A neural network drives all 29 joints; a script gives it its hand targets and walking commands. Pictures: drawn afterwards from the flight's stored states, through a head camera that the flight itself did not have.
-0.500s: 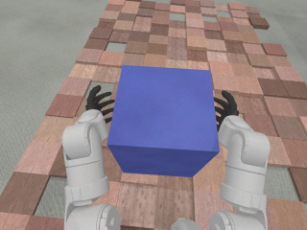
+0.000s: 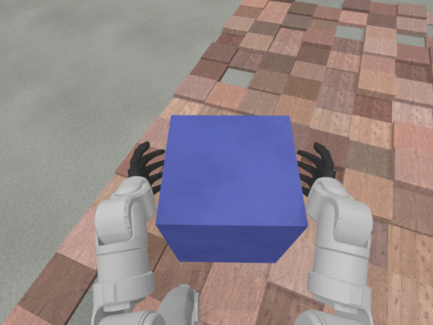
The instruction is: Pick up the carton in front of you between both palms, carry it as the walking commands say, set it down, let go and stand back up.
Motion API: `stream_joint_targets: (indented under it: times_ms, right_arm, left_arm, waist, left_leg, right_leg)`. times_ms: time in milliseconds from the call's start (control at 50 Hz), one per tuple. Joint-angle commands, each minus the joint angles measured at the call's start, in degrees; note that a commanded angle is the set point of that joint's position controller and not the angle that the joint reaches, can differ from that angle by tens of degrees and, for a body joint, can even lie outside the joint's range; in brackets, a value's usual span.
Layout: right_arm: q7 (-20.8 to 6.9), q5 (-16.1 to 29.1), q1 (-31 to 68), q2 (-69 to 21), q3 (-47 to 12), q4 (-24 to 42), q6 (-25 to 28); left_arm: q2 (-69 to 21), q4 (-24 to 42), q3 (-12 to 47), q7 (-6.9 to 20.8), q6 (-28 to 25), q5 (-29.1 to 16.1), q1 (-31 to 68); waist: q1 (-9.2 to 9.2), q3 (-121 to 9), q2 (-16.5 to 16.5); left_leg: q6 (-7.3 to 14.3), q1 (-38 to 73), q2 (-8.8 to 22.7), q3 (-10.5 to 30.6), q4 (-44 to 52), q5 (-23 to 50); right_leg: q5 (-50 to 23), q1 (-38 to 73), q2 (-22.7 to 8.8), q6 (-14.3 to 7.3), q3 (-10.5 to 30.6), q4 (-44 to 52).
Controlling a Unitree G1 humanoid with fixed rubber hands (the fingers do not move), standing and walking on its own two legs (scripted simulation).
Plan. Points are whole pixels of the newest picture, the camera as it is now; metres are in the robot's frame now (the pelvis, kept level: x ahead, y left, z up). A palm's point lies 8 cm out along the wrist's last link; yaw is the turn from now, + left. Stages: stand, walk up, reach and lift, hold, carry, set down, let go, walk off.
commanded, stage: carry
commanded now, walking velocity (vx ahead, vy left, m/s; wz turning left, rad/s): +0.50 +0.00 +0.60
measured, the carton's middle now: (228, 196) +0.35 +0.01 +0.01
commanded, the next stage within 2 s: none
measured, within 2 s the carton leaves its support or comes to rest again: neither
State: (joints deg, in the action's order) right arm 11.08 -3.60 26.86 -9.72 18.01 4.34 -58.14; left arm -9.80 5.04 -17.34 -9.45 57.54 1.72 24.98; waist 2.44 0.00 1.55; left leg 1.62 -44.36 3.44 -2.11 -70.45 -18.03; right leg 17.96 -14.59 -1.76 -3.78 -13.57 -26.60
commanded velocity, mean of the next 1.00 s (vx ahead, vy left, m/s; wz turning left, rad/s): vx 0.50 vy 0.00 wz -0.07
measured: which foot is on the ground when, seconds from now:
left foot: up 0.00-0.12, down 0.14-0.48, up 0.50-0.80, down 0.82-1.00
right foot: down 0.00-0.20, up 0.22-0.44, down 0.46-0.80, up 0.82-1.00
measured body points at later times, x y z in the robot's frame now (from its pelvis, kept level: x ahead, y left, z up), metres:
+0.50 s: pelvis +0.33 +0.01 +0.02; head +0.35 +0.00 +0.47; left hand +0.65 +0.24 +0.18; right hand +0.72 -0.07 +0.19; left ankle +0.25 +0.12 -0.68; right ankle +0.43 -0.08 -0.70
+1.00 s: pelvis +0.60 +0.09 +0.05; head +0.64 +0.11 +0.49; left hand +0.95 +0.28 +0.13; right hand +0.96 -0.03 +0.14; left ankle +0.57 +0.17 -0.69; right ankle +0.58 -0.04 -0.63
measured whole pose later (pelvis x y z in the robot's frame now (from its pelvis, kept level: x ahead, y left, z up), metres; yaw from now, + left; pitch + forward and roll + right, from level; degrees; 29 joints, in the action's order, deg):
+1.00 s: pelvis +0.60 +0.09 +0.05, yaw +6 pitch +6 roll -1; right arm 10.7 -2.4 30.2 -9.4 19.1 3.4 -61.1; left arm -8.7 2.7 -19.7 -11.1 61.9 2.6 32.2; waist -2.4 -0.9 -1.0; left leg 3.1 -18.9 1.8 -9.7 -28.9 -16.2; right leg 20.6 -32.1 -1.2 -1.2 -0.7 -58.8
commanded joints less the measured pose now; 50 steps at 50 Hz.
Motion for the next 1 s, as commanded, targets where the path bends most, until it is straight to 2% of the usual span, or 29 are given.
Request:
stream_joint_targets:
  times_ms: [0,80,120,140,160,180,200,220,260,280,340,380,400,440,460,480,500,540,600,660,720,760,780,800,820,840,880,920,980]
  right_arm:
    - [-0.2,7.7,31.5,-42.9,-36.8,2.1,3.1]
    - [0.0,8.0,29.1,-41.5,-37.6,2.8,4.3]
    - [0.3,9.0,28.8,-40.1,-38.0,4.1,4.6]
    - [0.4,10.0,28.4,-39.4,-38.2,5.2,4.5]
    - [0.9,10.7,28.6,-39.0,-38.5,6.2,4.9]
    - [1.4,11.1,27.0,-38.1,-39.2,7.2,5.0]
    - [1.6,12.5,25.9,-39.0,-40.2,7.3,4.8]
    - [1.6,14.4,27.1,-38.6,-42.0,10.3,4.3]
    - [1.3,17.4,32.8,-38.3,-45.2,16.8,3.3]
    - [1.0,18.9,35.9,-38.4,-46.0,17.6,2.6]
    - [0.3,20.5,37.0,-36.4,-45.7,15.6,0.4]
    - [0.4,19.6,34.0,-34.5,-43.4,11.9,-1.3]
    - [0.6,19.1,33.4,-33.7,-42.3,10.5,-2.2]
    - [1.2,17.4,32.1,-32.0,-39.4,7.4,-4.1]
    - [1.5,16.6,33.8,-31.1,-37.9,6.1,-5.1]
    - [1.7,16.3,35.5,-31.2,-36.4,5.8,-6.1]
    - [2.3,15.1,36.6,-30.8,-35.1,4.3,-6.9]
    - [3.2,12.0,35.3,-30.7,-31.0,0.1,-7.8]
    - [3.3,7.9,36.2,-34.4,-27.5,-3.6,-7.4]
    - [2.8,6.0,39.3,-36.0,-26.7,-2.8,-5.9]
    - [3.3,4.4,38.1,-34.4,-25.8,-1.7,-5.0]
    - [3.3,4.0,36.2,-33.5,-25.9,-2.2,-5.1]
    - [3.2,4.0,34.6,-33.2,-25.8,-2.7,-5.2]
    - [3.1,3.9,33.8,-31.8,-25.3,-3.0,-5.2]
    - [3.4,3.3,33.8,-30.0,-24.7,-3.1,-5.2]
    - [3.2,4.8,34.1,-31.5,-25.6,-1.7,-5.1]
    - [1.6,7.8,38.8,-37.4,-29.5,1.1,-4.2]
    - [-0.3,11.4,41.8,-42.3,-33.9,3.5,-2.5]
    - [-1.9,14.6,41.9,-44.6,-38.7,6.4,0.1]
  left_arm:
    - [-43.1,5.2,39.4,0.7,-3.5,-10.9,34.6]
    - [-40.2,6.5,39.2,0.3,-4.9,-10.1,31.5]
    - [-37.9,8.3,38.9,-0.2,-5.2,-10.2,30.6]
    - [-36.5,9.3,38.6,-0.6,-5.2,-9.9,29.9]
    - [-35.1,10.8,38.3,-0.8,-5.1,-9.9,29.4]
    - [-33.8,13.0,37.1,-1.2,-5.2,-10.4,28.4]
    - [-33.6,15.4,36.8,-1.5,-5.1,-10.8,29.4]
    - [-31.6,15.2,34.9,-2.1,-4.6,-10.2,29.6]
    - [-30.0,16.1,32.9,-2.3,-3.4,-10.2,30.6]
    - [-29.6,15.3,32.2,-2.3,-2.9,-10.1,31.0]
    - [-25.7,14.0,29.8,-2.9,-1.2,-8.5,30.6]
    - [-24.3,12.3,29.1,-3.4,0.5,-7.5,30.3]
    - [-24.1,10.6,28.6,-3.5,1.4,-6.8,29.9]
    - [-23.7,7.7,27.8,-3.7,3.4,-6.0,29.2]
    - [-23.4,5.8,27.6,-3.9,4.2,-5.3,29.6]
    - [-22.3,4.8,27.3,-4.4,5.0,-5.0,31.0]
    - [-23.0,4.0,27.2,-4.4,6.1,-6.1,32.1]
    - [-25.9,5.3,28.8,-3.7,6.9,-9.7,38.6]
    - [-33.3,4.9,32.3,-1.9,6.8,-12.9,45.7]
    - [-38.0,5.2,35.3,-0.3,5.6,-16.4,50.9]
    - [-39.8,5.2,36.9,0.4,5.1,-18.5,51.0]
    - [-39.6,2.9,36.7,0.1,5.3,-17.9,48.4]
    - [-39.2,2.0,36.3,-0.1,5.4,-17.1,47.4]
    - [-39.3,0.9,35.7,-0.3,5.9,-16.0,46.2]
    - [-38.9,-0.6,34.5,-0.7,6.5,-15.5,45.7]
    - [-39.7,-0.5,34.0,-1.0,6.7,-14.6,44.5]
    - [-42.3,-0.8,32.7,-0.9,6.5,-11.8,43.9]
    - [-44.2,-1.0,32.1,-1.0,5.2,-8.5,40.9]
    - [-43.7,-0.2,32.0,-1.6,2.4,-5.2,37.0]
  waist:
    - [-0.27,-22.5,-8.0]
    - [-0.43,-19.5,-9.9]
    - [-2.64,-22.1,-13.4]
    - [-4.80,-25.4,-15.0]
    - [-7.60,-31.8,-9.3]
    - [-11.95,-37.5,2.8]
    - [-10.93,-40.1,14.2]
    - [-11.27,-41.6,7.2]
    - [-10.20,-33.5,-3.6]
    - [-9.19,-30.2,-4.7]
    - [-7.32,-25.2,1.9]
    - [-6.04,-25.4,7.2]
    - [-4.11,-26.5,7.8]
    - [-1.17,-26.1,0.3]
    - [1.28,-27.4,-7.7]
    - [0.81,-26.7,-21.6]
    - [1.17,-25.2,-15.9]
    - [2.16,-20.4,-7.7]
    - [2.41,-20.0,-6.7]
    - [2.68,-20.9,-11.0]
    - [1.89,-21.2,-11.3]
    - [-2.00,-25.7,-9.1]
    - [-4.53,-29.5,-6.2]
    - [-5.39,-33.3,6.1]
    - [-6.30,-35.2,14.1]
    - [-6.78,-34.2,10.6]
    - [-6.00,-28.9,3.0]
    - [-5.37,-27.0,4.3]
    - [-5.66,-26.4,6.2]
  left_leg:
    - [0.8,-7.3,0.9,-2.8,6.3,2.7]
    - [2.7,5.1,-3.5,-10.3,26.5,8.9]
    - [3.8,16.5,-10.1,-15.0,31.8,10.4]
    - [4.7,25.2,-12.4,-16.2,35.2,12.5]
    - [9.3,43.9,-11.6,-10.2,37.4,18.3]
    - [17.0,64.4,-4.2,9.3,41.8,21.4]
    - [23.7,71.9,8.1,26.9,40.5,43.4]
    - [24.6,72.0,9.8,30.7,37.3,42.6]
    - [18.2,59.9,9.5,29.6,38.5,29.8]
    - [16.3,54.0,9.0,28.2,39.8,23.5]
    - [14.8,37.8,5.9,19.5,44.4,15.1]
    - [11.8,30.4,2.7,13.9,44.0,18.4]
    - [9.9,28.0,1.3,10.7,40.4,18.9]
    - [5.9,18.4,-3.2,4.6,30.0,5.6]
    - [3.5,11.1,-7.0,0.8,21.1,-2.1]
    - [1.1,2.8,-9.3,-1.1,9.2,-11.4]
    - [0.9,-0.2,-8.0,0.9,2.2,-14.5]
    - [0.8,-6.5,-5.2,1.0,-0.4,-12.0]
    - [0.0,-4.6,-3.5,-0.1,7.3,-4.4]
    - [-0.2,-0.2,-3.8,0.4,19.6,0.2]
    - [0.1,15.1,-7.5,-3.2,34.4,8.1]
    - [1.6,34.5,-7.7,-5.5,43.5,17.2]
    - [3.6,48.2,-2.5,-0.8,43.8,17.7]
    - [7.2,59.9,13.8,18.4,44.2,22.8]
    - [14.1,66.8,22.4,33.0,44.3,28.8]
    - [15.7,64.6,21.8,33.3,44.3,23.1]
    - [11.6,58.6,17.7,23.9,45.4,27.8]
    - [8.3,55.5,15.6,16.8,47.7,29.5]
    - [7.4,56.7,14.3,10.0,48.5,33.6]
  right_leg:
    - [-31.0,24.4,-15.8,-4.8,12.1,6.5]
    - [-45.1,22.0,-11.9,-1.0,0.9,5.3]
    - [-67.1,22.0,-10.9,0.3,-2.8,-5.0]
    - [-70.3,20.2,-11.0,1.1,-4.1,-13.2]
    - [-68.0,8.1,-8.5,3.8,-4.0,-27.1]
    - [-32.7,-13.6,-2.1,7.1,0.8,-49.3]
    - [11.5,-28.2,4.8,8.7,7.8,-66.5]
    - [14.3,-32.6,1.9,7.1,19.5,-71.2]
    - [15.6,-35.2,-2.0,4.1,22.1,-58.1]
    - [14.4,-33.8,-2.7,3.6,21.6,-52.3]
    - [14.7,-21.8,-2.2,5.3,16.2,-26.5]
    - [2.0,-9.3,1.3,6.4,10.8,-12.6]
    - [-8.9,-2.7,2.3,6.6,9.5,-7.7]
    - [-19.3,13.0,1.7,6.3,7.9,1.8]
    - [-16.4,21.7,-6.4,2.7,20.1,4.6]
    - [-23.9,23.1,-18.3,-4.1,41.0,5.4]
    - [-25.6,23.0,-19.4,-7.1,43.8,3.5]
    - [-30.8,22.7,-18.3,-8.3,42.3,1.1]
    - [-31.7,20.8,-13.3,-6.3,36.2,4.0]
    - [-36.4,20.1,-12.2,-8.3,33.0,4.8]
    - [-36.3,12.5,-8.4,-5.4,25.6,4.1]
    - [-40.5,4.8,-5.4,-2.6,20.4,-5.0]
    - [-33.4,-4.0,-3.3,-0.9,18.3,-12.4]
    - [4.0,-16.0,1.0,1.0,16.0,-26.0]
    - [15.1,-26.5,5.4,2.2,15.0,-39.7]
    - [12.1,-30.2,1.8,1.6,18.1,-46.0]
    - [5.9,-31.1,-1.4,1.9,17.5,-42.3]
    - [3.4,-28.4,-2.3,2.7,16.3,-35.6]
    - [1.1,-27.3,-0.4,2.8,13.1,-27.2]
